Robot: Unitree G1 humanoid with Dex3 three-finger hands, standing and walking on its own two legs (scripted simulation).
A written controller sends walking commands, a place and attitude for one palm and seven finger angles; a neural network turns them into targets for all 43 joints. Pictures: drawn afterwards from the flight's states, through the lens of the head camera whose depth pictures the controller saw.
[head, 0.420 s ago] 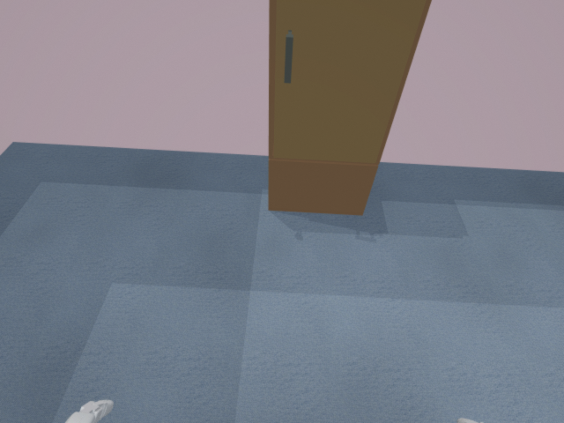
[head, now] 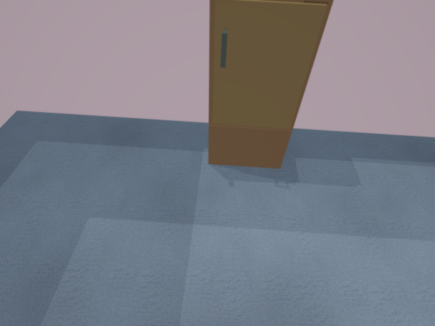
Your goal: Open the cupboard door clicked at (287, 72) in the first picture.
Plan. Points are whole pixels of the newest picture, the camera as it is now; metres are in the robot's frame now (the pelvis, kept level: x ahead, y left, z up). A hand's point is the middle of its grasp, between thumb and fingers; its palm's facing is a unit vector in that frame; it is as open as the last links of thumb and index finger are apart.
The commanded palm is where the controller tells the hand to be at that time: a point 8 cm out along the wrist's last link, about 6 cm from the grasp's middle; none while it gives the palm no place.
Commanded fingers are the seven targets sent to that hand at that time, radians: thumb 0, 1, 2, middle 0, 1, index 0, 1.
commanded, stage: stand and wait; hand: left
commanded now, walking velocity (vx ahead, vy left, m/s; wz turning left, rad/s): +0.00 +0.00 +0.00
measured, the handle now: (224, 48) +1.13 +0.05 +0.00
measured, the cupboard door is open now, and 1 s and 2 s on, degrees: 0 0 0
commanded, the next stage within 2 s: look at it before walking up in 0.72 s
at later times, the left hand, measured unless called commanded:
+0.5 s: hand out of the picture +0.05 +0.23 -0.15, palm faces -0.02 -0.94 -0.34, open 7.4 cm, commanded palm none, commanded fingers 0.00 0.90 0.90 -0.20 -0.30 -0.20 -0.30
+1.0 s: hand out of the picture +0.06 +0.22 -0.15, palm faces -0.03 -0.95 -0.32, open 7.4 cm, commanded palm none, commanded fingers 0.00 0.90 0.90 -0.20 -0.30 -0.20 -0.30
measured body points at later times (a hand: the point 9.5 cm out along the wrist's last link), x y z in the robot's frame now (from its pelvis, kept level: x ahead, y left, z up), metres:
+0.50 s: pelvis -0.02 -0.02 +0.00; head -0.02 -0.02 +0.45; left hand +0.05 +0.28 -0.13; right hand +0.06 -0.31 -0.13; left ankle -0.01 +0.10 -0.74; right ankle -0.01 -0.14 -0.74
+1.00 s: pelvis -0.01 -0.02 +0.00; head -0.01 -0.02 +0.45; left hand +0.06 +0.27 -0.13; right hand +0.07 -0.32 -0.13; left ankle -0.01 +0.10 -0.74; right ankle -0.01 -0.14 -0.74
